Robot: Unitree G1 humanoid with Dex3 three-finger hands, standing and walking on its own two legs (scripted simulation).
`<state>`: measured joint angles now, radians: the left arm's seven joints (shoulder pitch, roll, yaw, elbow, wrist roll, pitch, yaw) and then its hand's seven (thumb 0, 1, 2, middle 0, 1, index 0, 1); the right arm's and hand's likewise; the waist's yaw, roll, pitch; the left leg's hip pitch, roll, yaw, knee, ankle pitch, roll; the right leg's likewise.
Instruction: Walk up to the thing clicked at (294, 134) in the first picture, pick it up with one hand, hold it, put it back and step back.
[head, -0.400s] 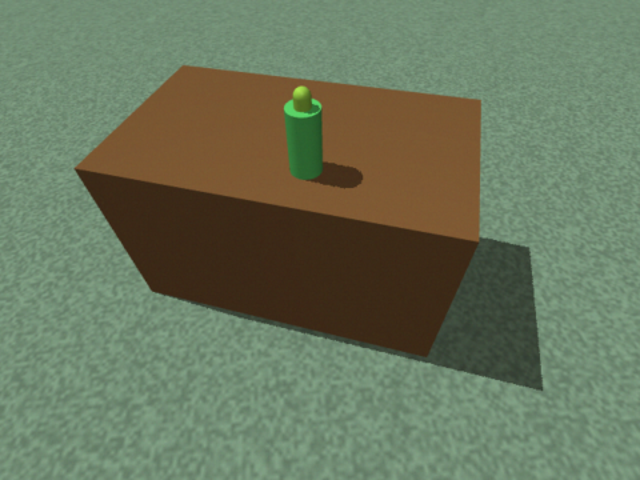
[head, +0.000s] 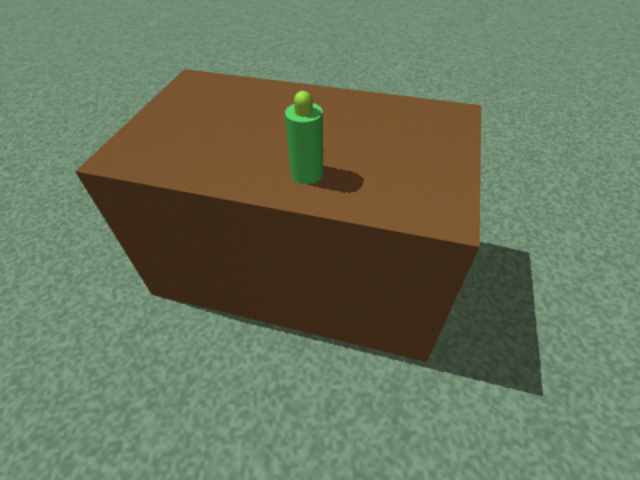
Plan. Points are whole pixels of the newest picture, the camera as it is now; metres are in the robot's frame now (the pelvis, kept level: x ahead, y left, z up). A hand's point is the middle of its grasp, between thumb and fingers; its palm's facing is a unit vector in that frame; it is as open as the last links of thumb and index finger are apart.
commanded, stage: stand
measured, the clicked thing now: (305, 136) +0.87 +0.07 -0.07
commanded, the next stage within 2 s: walk up in 0.72 s
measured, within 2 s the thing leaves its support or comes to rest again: neither
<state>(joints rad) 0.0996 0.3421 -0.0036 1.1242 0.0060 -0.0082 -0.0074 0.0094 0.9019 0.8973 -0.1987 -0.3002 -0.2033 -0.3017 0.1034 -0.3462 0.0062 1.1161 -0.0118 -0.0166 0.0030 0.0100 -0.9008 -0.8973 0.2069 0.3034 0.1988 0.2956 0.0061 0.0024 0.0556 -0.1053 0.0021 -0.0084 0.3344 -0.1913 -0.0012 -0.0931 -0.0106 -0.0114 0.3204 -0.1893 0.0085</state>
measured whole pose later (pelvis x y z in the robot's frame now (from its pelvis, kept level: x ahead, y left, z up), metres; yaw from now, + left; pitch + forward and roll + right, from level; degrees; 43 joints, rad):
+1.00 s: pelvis +0.02 +0.07 -0.02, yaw +7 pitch -3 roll -2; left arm 0.25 0.42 0.08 0.98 0.04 -0.06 0.04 0.01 0.90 0.90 -0.20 -0.30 -0.21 -0.30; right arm 0.22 -0.47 -0.12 0.93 -0.07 0.09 0.12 0.01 -0.90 -0.90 0.20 0.30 0.20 0.30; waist 0.01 0.09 0.11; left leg -0.45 0.10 -0.10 0.83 -0.36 -0.02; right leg -0.08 -0.11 -0.10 0.45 -0.31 0.07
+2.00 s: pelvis +0.15 +0.29 -0.03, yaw +15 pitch -2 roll -1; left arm 0.17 0.42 0.04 0.88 -0.02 0.06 0.00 0.01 0.90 0.90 -0.20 -0.30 -0.20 -0.30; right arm 0.21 -0.36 -0.01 0.86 -0.02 -0.05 -0.02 0.01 -0.90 -0.90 0.21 0.30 0.20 0.30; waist 0.03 -0.07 0.14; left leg -0.31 0.03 -0.05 0.69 -0.35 -0.02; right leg -0.39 -0.02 0.08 0.96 -0.52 -0.03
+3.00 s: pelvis +0.12 +0.24 -0.01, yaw +12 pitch -3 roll +0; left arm 0.14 0.34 0.01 1.10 0.00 -0.01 -0.02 0.01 0.90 0.90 -0.20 -0.30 -0.20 -0.30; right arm 0.15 -0.37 -0.01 1.09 -0.02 -0.02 0.02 0.01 -0.90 -0.90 0.21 0.30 0.20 0.30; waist 0.01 0.01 0.05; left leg -0.18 0.03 0.00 0.43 -0.21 -0.02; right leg -0.17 -0.01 0.03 0.42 -0.22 0.02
